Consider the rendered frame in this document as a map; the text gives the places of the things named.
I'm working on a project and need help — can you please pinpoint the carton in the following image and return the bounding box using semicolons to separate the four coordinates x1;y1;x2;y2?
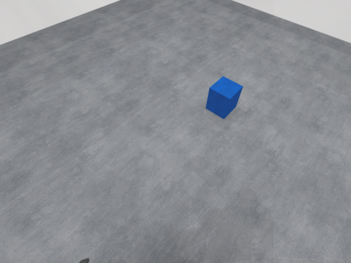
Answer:
206;76;243;119

